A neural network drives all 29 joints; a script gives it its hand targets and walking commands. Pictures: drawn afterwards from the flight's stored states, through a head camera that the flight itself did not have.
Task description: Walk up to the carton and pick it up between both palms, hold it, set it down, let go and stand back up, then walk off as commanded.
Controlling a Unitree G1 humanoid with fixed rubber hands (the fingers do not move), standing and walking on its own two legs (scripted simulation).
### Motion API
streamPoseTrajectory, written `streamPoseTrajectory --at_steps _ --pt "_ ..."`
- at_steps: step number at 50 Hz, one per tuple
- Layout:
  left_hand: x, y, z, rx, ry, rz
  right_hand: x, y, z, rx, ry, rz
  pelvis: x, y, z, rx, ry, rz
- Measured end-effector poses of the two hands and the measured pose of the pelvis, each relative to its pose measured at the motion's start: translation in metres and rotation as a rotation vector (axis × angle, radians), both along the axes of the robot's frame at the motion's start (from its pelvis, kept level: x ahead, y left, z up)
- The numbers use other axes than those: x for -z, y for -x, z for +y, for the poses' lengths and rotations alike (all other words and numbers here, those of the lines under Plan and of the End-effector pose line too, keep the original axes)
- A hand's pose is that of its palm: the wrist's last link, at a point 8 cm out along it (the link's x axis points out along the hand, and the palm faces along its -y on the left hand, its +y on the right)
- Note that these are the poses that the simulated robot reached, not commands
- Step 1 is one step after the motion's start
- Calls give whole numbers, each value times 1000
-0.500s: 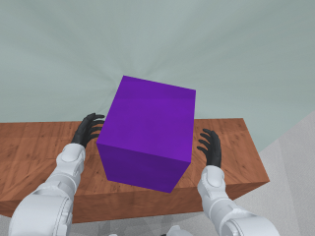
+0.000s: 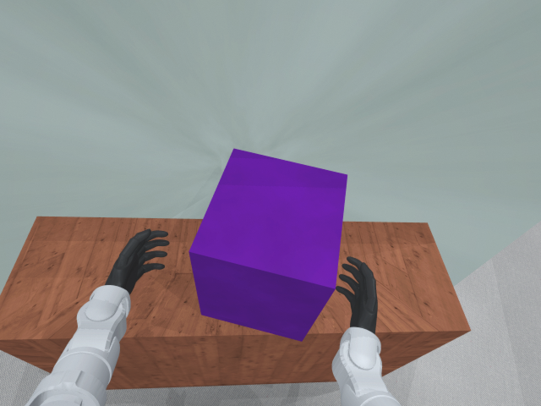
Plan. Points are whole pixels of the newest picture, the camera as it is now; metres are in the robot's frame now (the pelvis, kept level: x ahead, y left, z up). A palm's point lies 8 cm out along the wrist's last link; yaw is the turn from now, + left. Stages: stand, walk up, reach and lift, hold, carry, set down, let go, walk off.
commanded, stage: set down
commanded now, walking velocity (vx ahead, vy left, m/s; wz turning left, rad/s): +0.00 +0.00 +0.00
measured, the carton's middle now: (269, 249) +0.41 -0.02 -0.06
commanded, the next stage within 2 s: none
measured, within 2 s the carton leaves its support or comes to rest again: neither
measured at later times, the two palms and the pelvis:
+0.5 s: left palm (98, 319) +0.27 +0.23 -0.02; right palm (377, 354) +0.21 -0.16 -0.02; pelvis +0.02 +0.01 +0.02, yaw -1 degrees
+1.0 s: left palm (74, 373) +0.21 +0.24 -0.02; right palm (390, 379) +0.18 -0.17 -0.02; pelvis +0.03 +0.00 +0.03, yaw -1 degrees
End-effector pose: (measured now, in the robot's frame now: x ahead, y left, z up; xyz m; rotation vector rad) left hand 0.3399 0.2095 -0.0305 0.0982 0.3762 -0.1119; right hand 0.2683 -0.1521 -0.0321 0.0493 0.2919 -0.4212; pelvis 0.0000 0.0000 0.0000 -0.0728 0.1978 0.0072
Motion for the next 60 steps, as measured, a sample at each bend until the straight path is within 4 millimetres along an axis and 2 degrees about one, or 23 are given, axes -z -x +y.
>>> streamPoseTrajectory --at_steps 22,42,49,60 --pt "-9 58 18 16 11 9 -7 50 -6 -9 11 17 -18 -23 7 10 -5 -126" --pt "-15 122 36 -9 7 55 -16 93 -11 -36 14 58 -25 -27 6 20 -19 -258" --pt "-12 132 34 -33 -3 99 -9 90 -15 -74 4 93 -26 -28 5 27 -22 -274" --pt "-16 124 23 -51 -4 111 -14 71 -28 -110 7 98 -30 -39 -5 28 -32 -287"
